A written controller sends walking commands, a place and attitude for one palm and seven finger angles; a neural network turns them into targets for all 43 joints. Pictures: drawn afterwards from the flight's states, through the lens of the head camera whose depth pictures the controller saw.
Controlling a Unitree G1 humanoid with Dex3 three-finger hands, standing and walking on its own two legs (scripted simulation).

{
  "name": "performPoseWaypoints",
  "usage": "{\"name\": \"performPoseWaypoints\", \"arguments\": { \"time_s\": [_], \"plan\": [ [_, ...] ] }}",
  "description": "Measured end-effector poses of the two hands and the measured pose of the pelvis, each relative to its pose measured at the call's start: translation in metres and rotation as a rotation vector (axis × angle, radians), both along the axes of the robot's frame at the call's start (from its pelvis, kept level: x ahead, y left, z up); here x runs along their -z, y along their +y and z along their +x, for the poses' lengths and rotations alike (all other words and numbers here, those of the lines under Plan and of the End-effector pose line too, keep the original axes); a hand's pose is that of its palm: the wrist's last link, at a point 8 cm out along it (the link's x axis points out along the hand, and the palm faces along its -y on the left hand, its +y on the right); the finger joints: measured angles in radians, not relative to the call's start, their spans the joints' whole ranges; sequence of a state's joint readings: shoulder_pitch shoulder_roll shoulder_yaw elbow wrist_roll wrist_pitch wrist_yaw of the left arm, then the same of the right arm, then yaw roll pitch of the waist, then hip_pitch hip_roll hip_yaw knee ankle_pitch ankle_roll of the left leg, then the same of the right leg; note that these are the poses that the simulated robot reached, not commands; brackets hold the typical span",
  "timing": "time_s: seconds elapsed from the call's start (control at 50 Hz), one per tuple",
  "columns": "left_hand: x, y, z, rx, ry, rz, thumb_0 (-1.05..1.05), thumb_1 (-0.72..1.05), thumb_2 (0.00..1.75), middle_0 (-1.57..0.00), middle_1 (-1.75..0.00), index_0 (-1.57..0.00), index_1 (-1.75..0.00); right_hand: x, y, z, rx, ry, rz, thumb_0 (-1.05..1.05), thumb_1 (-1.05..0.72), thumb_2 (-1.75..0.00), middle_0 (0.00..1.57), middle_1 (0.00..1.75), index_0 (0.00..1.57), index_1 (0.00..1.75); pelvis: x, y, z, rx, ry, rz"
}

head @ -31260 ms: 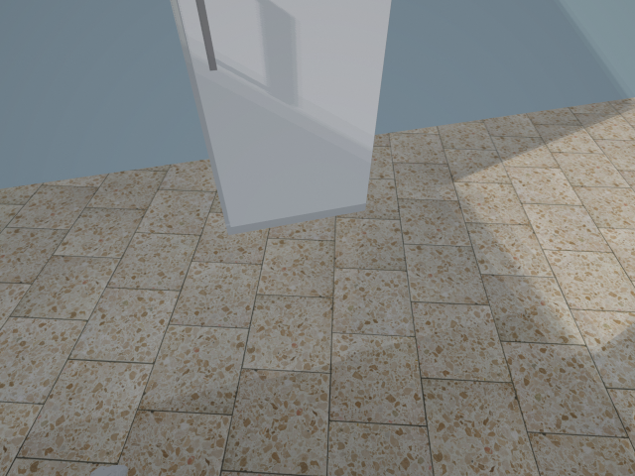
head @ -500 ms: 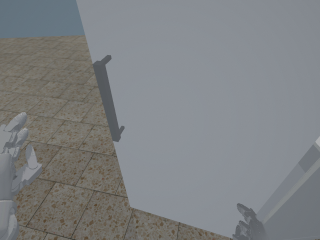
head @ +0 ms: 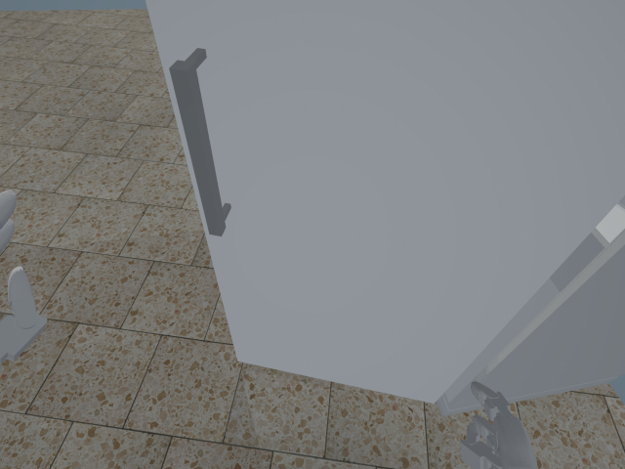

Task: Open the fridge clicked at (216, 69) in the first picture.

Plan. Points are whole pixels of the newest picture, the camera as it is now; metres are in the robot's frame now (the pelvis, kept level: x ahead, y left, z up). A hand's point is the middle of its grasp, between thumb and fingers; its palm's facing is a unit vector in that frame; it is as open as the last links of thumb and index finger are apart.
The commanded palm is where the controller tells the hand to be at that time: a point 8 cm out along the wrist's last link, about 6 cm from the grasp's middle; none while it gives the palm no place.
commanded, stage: step back with the hand held close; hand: left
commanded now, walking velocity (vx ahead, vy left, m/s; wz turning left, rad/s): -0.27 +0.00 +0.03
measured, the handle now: (209, 155) +0.47 +0.19 +0.14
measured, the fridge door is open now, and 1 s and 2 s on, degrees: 68 68 68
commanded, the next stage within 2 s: stop stepping back and stand still in 0.66 s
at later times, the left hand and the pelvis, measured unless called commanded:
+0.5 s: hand out of the picture +0.11 +0.29 +0.18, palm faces +0.52 -0.71 -0.47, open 7.4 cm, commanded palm +0.04 +0.31 +0.18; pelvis -0.08 +0.00 -0.02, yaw +5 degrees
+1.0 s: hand out of the picture +0.00 +0.29 +0.18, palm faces +0.44 -0.79 -0.42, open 7.4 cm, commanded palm -0.05 +0.32 +0.18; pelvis -0.20 +0.02 +0.00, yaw -1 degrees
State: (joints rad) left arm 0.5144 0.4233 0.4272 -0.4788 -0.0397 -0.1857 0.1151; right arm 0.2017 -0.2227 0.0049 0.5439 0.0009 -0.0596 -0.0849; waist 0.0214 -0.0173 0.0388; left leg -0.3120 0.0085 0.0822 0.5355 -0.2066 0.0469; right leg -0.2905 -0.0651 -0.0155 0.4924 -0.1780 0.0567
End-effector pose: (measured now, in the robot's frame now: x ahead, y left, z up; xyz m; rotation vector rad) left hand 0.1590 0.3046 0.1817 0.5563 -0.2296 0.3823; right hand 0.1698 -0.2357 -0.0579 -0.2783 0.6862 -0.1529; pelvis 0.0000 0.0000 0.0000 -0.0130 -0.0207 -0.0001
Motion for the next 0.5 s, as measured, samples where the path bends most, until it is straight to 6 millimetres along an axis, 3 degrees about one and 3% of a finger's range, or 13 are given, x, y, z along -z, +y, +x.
{"name": "performPoseWaypoints", "arguments": {
  "time_s": [0.18, 0.32, 0.42, 0.5],
  "plan": [
    [0.003, 0.004, -0.043, -0.057, -0.099, 0.006, 0.01, 0.89, 0.9, -0.21, -0.3, -0.21, -0.3, 0.015, 0.011, -0.032, -0.047, -0.011, 0.018, 0.01, -0.9, -0.9, 0.2, 0.3, 0.2, 0.3, 0.012, -0.001, -0.031, -0.018, -0.014, -0.014],
    [0.004, 0.002, -0.06, -0.027, -0.146, -0.014, 0.01, 0.89, 0.9, -0.21, -0.3, -0.21, -0.3, 0.019, 0.012, -0.062, -0.053, 0.017, -0.004, 0.01, -0.9, -0.9, 0.2, 0.3, 0.2, 0.3, 0.014, 0.002, -0.053, -0.028, -0.008, -0.02],
    [-0.005, 0.008, -0.075, -0.007, -0.161, 0.05, 0.01, 0.89, 0.9, -0.21, -0.3, -0.21, -0.3, 0.018, 0.014, -0.081, -0.041, 0.006, -0.01, 0.01, -0.9, -0.9, 0.2, 0.3, 0.2, 0.3, 0.015, 0.005, -0.069, -0.057, -0.019, -0.045],
    [-0.013, 0.014, -0.099, -0.037, -0.177, 0.117, 0.01, 0.89, 0.9, -0.21, -0.3, -0.21, -0.3, 0.02, 0.015, -0.088, -0.06, 0.003, 0.003, 0.01, -0.9, -0.9, 0.2, 0.3, 0.2, 0.3, 0.017, 0.0, -0.076, -0.094, -0.002, -0.049]
  ]
}}
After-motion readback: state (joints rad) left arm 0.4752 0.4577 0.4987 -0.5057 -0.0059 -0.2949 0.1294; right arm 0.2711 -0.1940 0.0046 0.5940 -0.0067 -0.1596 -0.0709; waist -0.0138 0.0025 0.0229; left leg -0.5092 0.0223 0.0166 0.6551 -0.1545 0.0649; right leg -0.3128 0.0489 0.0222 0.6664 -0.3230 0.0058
